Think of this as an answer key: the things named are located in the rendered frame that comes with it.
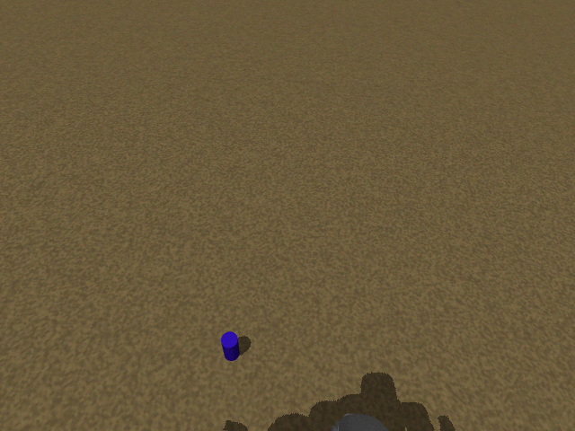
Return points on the can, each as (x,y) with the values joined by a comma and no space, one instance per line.
(230,346)

